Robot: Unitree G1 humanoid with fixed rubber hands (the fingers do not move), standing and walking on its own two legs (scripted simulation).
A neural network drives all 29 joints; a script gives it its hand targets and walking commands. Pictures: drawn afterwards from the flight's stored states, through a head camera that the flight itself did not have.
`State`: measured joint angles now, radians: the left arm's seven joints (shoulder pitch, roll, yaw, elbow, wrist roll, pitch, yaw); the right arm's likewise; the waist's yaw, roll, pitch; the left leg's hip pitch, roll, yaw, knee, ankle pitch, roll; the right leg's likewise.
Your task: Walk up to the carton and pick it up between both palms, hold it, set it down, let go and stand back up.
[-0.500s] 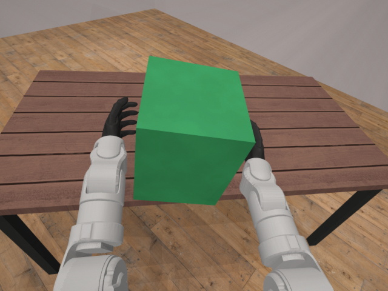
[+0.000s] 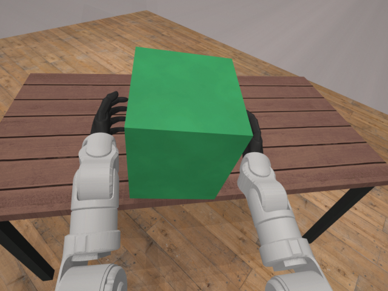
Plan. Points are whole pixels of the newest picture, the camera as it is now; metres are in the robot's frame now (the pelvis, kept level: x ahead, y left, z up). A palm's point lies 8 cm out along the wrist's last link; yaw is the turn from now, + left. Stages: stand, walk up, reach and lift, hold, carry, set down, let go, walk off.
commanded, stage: reach and lift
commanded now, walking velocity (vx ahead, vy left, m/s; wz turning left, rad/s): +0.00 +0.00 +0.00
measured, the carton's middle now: (179, 130) +0.42 -0.01 +0.12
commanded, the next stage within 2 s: hold in 0.98 s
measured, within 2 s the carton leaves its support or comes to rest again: neither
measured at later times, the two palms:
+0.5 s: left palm (100, 130) +0.36 +0.14 +0.18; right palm (255, 145) +0.34 -0.15 +0.16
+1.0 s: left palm (93, 129) +0.35 +0.15 +0.19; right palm (252, 141) +0.34 -0.14 +0.17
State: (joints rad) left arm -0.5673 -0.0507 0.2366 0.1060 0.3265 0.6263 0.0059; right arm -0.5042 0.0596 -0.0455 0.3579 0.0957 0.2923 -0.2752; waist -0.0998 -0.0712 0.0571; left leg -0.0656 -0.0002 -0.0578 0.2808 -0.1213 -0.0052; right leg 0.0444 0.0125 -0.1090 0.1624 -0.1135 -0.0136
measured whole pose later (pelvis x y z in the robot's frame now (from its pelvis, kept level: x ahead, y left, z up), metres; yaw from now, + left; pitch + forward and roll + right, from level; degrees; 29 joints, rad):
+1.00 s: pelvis -0.01 +0.00 +0.00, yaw +0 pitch -8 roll -1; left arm -0.61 -0.08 0.27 -0.04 0.40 0.81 -0.03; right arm -0.56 0.05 -0.02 0.28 0.17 0.41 -0.30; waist -0.10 -0.08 0.09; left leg -0.01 0.00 -0.06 0.26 -0.11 -0.01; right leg 0.10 0.02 -0.11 0.14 -0.10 -0.02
